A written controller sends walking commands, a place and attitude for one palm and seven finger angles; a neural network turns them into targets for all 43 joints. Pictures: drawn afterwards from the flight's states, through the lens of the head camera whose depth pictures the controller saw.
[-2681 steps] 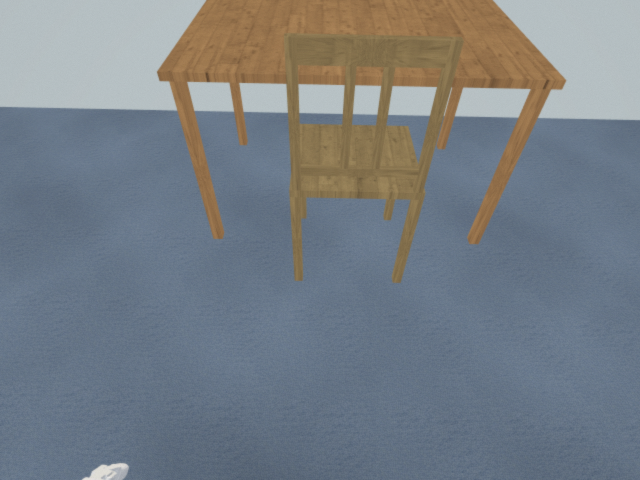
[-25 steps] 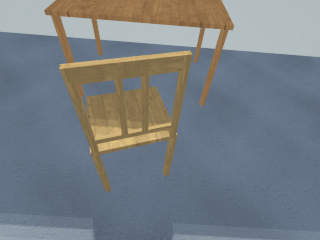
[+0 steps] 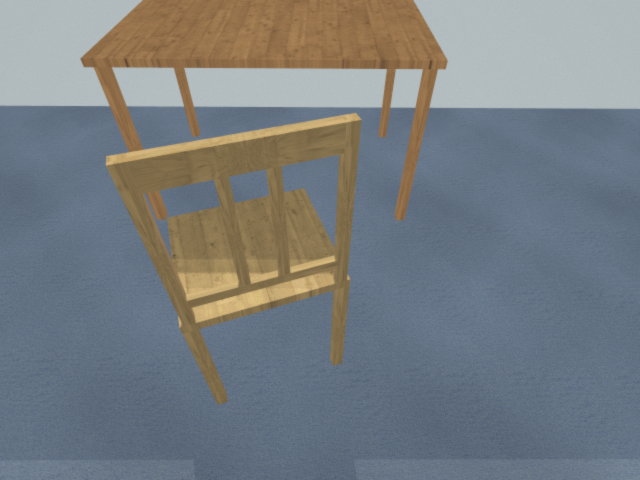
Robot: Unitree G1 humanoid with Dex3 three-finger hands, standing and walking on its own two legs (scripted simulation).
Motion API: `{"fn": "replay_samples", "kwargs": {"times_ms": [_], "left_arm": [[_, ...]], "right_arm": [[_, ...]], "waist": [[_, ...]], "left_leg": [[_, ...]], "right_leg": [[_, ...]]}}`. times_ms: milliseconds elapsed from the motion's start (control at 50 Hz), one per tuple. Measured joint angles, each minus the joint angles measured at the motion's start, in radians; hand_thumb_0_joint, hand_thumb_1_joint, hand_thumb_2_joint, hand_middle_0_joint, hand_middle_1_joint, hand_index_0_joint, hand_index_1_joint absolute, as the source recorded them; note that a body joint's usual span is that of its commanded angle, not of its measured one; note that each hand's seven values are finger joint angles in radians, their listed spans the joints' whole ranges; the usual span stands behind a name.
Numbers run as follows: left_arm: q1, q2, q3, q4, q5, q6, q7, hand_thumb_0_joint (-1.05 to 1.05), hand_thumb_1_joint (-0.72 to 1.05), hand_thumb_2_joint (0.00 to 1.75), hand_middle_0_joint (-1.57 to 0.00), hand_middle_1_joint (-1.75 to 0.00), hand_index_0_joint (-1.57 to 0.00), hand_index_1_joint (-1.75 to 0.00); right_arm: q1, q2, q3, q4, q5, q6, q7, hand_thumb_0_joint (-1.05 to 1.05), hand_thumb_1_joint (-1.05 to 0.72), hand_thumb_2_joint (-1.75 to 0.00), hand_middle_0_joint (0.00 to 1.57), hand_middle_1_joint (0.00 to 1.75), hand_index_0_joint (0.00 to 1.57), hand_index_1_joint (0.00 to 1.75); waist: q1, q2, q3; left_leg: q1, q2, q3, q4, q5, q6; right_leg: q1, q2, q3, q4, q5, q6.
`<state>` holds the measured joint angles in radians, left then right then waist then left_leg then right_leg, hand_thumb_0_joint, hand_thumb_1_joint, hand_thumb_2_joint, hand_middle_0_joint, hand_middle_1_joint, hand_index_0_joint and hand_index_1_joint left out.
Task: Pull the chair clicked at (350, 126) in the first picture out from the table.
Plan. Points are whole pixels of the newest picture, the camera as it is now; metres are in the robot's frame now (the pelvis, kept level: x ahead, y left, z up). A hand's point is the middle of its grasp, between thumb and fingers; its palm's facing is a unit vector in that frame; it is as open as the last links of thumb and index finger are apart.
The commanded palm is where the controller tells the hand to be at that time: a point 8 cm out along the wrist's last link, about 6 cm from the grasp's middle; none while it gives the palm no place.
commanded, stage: let the arm hang, fingers relaxed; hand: left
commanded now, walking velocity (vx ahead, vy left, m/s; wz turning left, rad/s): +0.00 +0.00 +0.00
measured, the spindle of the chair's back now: (234, 235) +0.56 +0.20 -0.07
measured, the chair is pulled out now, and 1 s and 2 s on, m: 0.57 0.57 0.57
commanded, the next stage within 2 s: look to check the result in 0.18 s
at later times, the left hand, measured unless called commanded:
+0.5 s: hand out of the picture -0.01 +0.14 -0.18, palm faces +0.04 -0.99 -0.15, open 7.4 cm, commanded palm none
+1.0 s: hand out of the picture +0.01 +0.14 -0.17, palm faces +0.04 -0.99 -0.16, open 7.4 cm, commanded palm none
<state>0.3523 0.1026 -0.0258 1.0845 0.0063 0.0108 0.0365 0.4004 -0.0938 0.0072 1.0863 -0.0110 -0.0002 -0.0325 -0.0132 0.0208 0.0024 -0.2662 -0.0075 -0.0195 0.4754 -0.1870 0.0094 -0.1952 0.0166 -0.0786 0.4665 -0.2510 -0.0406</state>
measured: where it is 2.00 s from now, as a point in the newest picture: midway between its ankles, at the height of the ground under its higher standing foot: outside the picture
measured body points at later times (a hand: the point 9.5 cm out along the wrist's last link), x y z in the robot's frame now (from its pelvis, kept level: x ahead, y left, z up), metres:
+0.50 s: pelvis +0.01 -0.01 +0.00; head +0.02 -0.01 +0.45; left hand -0.01 +0.19 -0.16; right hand -0.02 -0.21 -0.16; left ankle +0.04 +0.11 -0.74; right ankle +0.00 -0.09 -0.74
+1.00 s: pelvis +0.02 -0.01 +0.00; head +0.02 -0.01 +0.45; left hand +0.01 +0.19 -0.16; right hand -0.02 -0.21 -0.16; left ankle +0.04 +0.11 -0.74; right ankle +0.00 -0.09 -0.74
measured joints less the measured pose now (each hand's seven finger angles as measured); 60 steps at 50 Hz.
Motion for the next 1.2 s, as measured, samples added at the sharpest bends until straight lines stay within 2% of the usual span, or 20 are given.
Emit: {"fn": "replay_samples", "kwargs": {"times_ms": [560,1200], "left_arm": [[-0.003,0.004,0.008,0.009,-0.003,-0.005,0.007,0.0,0.91,0.9,-0.2,-0.3,-0.2,-0.3],[-0.017,0.007,0.008,0.002,-0.005,-0.004,0.005,0.0,0.91,0.9,-0.2,-0.3,-0.2,-0.3]], "right_arm": [[-0.033,-0.003,-0.008,0.014,0.006,-0.007,-0.013,0.01,-0.91,-0.89,0.2,0.29,0.2,0.3],[-0.034,-0.007,-0.007,0.029,0.006,-0.005,-0.016,0.01,-0.91,-0.89,0.2,0.29,0.2,0.3]], "waist": [[0.003,-0.015,0.023],[0.001,-0.014,0.03]], "left_leg": [[0.022,0.015,-0.01,-0.004,-0.019,-0.017],[0.037,0.017,-0.014,-0.01,-0.02,-0.02]], "right_leg": [[0.032,0.017,-0.008,-0.025,-0.011,-0.015],[0.051,0.02,-0.011,-0.038,-0.009,-0.017]]}}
